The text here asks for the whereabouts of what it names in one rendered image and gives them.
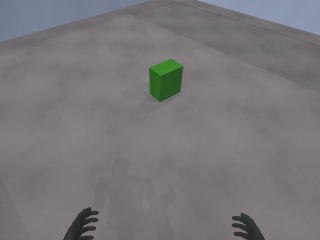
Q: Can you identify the left robot hand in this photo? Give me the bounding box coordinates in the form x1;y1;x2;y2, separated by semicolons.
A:
63;207;99;240

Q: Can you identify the right robot hand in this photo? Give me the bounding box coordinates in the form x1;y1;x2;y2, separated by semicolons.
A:
232;213;265;240

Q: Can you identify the carton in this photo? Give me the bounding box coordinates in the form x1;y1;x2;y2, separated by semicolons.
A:
149;59;183;102

